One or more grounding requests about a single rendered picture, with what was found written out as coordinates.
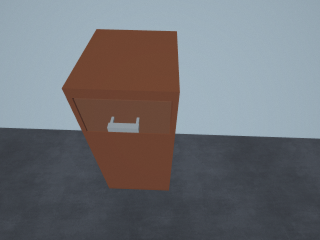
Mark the cabinet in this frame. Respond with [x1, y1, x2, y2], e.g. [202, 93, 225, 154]
[62, 29, 180, 191]

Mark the handle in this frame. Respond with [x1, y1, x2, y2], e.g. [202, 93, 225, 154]
[107, 116, 140, 133]

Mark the drawer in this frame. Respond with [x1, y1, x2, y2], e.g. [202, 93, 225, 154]
[74, 98, 172, 134]

